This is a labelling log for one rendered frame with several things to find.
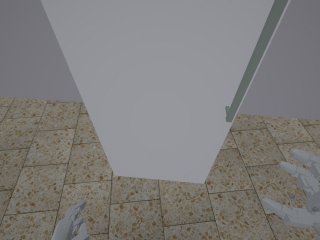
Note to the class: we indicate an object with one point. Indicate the robot right hand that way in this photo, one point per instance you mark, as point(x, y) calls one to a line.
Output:
point(308, 181)

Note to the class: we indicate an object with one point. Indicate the robot left hand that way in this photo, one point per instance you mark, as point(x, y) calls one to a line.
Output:
point(68, 226)

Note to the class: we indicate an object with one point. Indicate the fridge door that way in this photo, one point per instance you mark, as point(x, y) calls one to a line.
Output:
point(156, 76)

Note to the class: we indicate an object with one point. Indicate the handle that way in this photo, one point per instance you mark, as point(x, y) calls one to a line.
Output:
point(264, 38)

